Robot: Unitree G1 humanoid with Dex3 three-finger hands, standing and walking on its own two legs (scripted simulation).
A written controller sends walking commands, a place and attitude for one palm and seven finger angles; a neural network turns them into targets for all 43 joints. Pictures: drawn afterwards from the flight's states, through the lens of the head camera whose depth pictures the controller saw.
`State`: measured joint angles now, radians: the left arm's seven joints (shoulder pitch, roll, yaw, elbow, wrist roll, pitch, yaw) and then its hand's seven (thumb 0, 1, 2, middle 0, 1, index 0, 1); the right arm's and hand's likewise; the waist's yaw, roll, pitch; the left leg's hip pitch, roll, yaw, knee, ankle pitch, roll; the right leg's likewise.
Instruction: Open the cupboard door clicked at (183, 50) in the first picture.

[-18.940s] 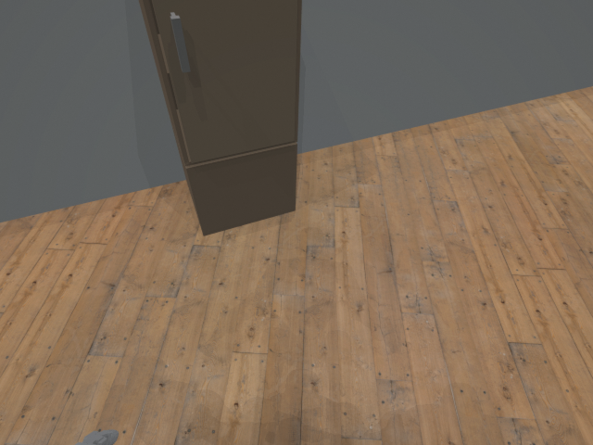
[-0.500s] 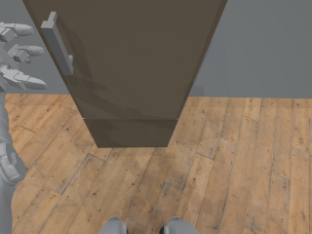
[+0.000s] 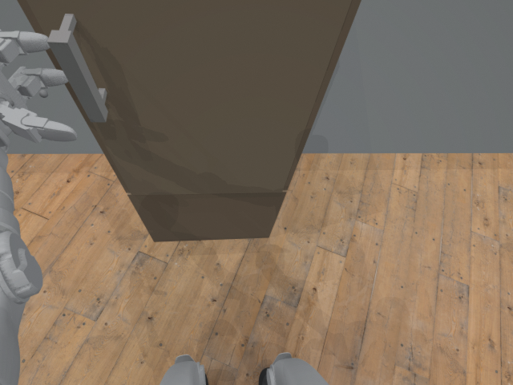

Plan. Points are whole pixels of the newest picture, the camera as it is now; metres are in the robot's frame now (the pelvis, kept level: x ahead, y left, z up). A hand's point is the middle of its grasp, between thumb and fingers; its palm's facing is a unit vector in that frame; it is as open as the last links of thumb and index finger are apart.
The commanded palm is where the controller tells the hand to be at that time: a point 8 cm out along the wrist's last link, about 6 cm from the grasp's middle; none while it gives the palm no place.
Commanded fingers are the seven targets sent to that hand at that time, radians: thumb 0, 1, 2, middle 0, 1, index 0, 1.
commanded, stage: slide the fingers in behind the handle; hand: left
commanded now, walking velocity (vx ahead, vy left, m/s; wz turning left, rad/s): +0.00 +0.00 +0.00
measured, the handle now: (85, 72) +0.55 +0.20 +0.12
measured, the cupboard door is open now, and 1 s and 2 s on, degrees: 0 0 0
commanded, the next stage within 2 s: close the thumb around the handle in 1.30 s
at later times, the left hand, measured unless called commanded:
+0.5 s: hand (81, 95) +0.50 +0.20 +0.12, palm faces -0.02 -1.00 +0.04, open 13.9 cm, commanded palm +0.48 +0.25 +0.12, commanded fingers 0.00 -0.50 0.30 -0.30 -1.20 -0.30 -1.20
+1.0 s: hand (97, 98) +0.50 +0.18 +0.12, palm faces +0.00 -1.00 -0.02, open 14.1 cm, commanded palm +0.47 +0.23 +0.12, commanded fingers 0.00 -0.50 0.30 -0.30 -1.20 -0.30 -1.20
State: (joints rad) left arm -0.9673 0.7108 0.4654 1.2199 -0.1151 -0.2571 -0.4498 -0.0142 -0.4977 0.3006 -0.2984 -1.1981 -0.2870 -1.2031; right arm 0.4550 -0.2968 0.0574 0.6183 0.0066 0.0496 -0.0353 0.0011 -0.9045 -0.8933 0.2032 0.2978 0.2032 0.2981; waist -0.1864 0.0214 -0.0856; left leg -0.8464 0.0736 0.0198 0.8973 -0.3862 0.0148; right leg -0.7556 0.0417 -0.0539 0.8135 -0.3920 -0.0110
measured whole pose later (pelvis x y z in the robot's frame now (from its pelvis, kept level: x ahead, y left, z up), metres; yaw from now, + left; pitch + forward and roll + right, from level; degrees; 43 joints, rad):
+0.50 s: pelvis +0.01 +0.00 +0.00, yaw +1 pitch +17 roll -3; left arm -0.93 0.52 0.40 1.16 -0.12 -0.27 -0.33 -0.01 -0.50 0.30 -0.30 -1.20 -0.30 -1.22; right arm 0.38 -0.28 0.05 0.62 0.00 0.02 -0.01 0.00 -0.91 -0.89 0.20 0.30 0.20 0.30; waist -0.16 0.03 -0.10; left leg -0.79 0.06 0.02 0.88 -0.39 0.01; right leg -0.70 0.03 -0.06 0.82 -0.41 -0.01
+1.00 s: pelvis -0.01 -0.02 +0.00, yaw +1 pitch +16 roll -2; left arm -0.94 0.52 0.37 1.17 -0.11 -0.29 -0.28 -0.01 -0.50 0.30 -0.29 -1.20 -0.28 -1.20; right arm 0.42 -0.29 0.03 0.64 0.01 0.01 -0.02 0.00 -0.91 -0.89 0.20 0.30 0.20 0.30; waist -0.16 0.03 -0.08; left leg -0.78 0.06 0.01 0.87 -0.37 0.00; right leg -0.71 0.04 -0.06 0.82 -0.40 -0.03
